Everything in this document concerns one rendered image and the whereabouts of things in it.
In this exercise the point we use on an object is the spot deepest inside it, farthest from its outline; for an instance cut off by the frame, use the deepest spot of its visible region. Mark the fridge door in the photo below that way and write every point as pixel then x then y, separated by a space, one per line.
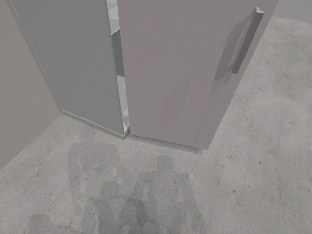
pixel 178 57

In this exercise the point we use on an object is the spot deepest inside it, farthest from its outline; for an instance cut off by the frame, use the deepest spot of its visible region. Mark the handle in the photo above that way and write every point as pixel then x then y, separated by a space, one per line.
pixel 248 39

